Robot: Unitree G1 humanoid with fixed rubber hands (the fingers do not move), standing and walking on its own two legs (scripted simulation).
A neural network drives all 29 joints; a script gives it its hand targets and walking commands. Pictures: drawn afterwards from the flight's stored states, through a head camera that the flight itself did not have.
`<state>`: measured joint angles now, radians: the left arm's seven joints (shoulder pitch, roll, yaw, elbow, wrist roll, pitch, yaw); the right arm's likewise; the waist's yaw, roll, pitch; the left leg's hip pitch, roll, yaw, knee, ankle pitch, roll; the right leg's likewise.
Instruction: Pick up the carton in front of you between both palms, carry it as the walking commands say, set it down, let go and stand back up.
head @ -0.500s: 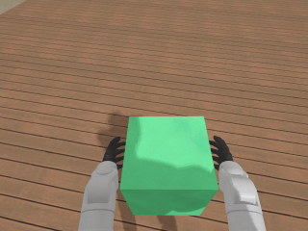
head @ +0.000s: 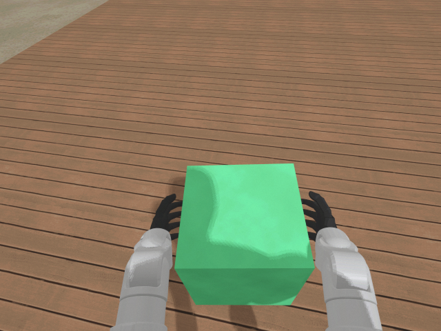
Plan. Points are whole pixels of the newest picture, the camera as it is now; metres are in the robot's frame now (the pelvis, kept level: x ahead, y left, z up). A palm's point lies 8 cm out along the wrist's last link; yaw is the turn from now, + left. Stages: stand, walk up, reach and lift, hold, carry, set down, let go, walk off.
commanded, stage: carry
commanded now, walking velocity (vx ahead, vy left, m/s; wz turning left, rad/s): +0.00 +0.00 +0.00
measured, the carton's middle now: (241, 239) +0.31 -0.01 -0.03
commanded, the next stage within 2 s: hold in 1.80 s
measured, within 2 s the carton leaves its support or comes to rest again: neither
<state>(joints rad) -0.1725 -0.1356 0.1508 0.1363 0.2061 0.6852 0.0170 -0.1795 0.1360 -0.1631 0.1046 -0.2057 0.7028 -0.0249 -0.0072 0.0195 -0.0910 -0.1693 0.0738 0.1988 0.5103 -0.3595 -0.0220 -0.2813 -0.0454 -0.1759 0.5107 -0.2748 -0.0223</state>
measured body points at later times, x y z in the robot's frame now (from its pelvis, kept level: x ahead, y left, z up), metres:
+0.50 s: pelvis +0.00 +0.01 -0.01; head -0.01 +0.01 +0.45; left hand +0.28 +0.17 +0.01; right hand +0.29 -0.14 +0.02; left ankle -0.08 +0.10 -0.74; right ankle -0.01 -0.10 -0.74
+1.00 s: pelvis -0.05 +0.01 +0.00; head -0.06 +0.01 +0.45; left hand +0.24 +0.17 +0.02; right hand +0.25 -0.14 +0.02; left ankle -0.08 +0.10 -0.74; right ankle -0.01 -0.10 -0.74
